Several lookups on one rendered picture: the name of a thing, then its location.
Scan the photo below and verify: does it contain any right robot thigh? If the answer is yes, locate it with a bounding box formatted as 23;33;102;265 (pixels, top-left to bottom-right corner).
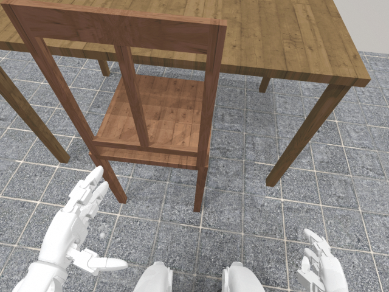
222;266;265;292

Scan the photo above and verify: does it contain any left robot hand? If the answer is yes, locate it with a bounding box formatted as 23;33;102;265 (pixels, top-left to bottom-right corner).
38;166;128;276

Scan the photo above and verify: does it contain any chair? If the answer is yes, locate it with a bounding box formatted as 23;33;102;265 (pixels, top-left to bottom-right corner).
0;0;227;212

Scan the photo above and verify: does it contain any right robot hand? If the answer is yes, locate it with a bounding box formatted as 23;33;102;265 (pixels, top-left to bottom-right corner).
297;229;349;292

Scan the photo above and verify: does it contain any left robot thigh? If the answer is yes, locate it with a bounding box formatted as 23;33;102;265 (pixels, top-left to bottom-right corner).
133;265;173;292

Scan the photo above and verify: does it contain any robot thigh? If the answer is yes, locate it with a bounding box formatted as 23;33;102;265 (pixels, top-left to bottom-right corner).
222;266;265;292
133;265;173;292

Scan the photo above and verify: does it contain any robot left forearm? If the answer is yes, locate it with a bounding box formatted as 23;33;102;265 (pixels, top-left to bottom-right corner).
12;261;68;292

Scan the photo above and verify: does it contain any table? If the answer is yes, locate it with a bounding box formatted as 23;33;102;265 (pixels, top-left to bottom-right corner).
0;0;371;187

